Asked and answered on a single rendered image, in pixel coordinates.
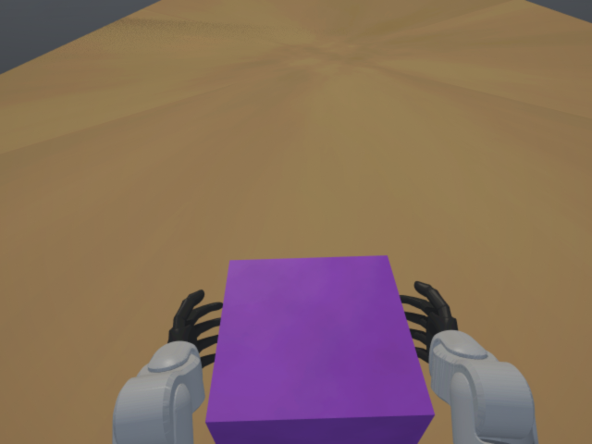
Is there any carton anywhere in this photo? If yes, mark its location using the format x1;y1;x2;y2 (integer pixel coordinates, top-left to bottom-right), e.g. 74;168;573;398
205;255;435;444

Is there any left robot hand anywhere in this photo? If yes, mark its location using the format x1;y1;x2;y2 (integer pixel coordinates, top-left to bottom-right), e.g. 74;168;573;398
167;290;223;368

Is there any left robot forearm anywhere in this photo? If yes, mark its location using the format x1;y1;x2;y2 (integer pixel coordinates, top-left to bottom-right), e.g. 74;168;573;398
112;341;205;444

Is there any right robot hand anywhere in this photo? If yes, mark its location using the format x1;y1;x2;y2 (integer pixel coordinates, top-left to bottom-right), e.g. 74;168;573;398
400;281;458;363

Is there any right robot forearm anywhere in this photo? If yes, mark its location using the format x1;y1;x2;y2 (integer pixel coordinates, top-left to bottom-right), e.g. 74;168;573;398
428;330;538;444

